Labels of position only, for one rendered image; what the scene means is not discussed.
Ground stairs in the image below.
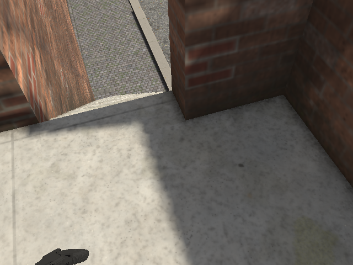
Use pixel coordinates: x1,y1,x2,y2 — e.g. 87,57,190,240
50,91,163,120

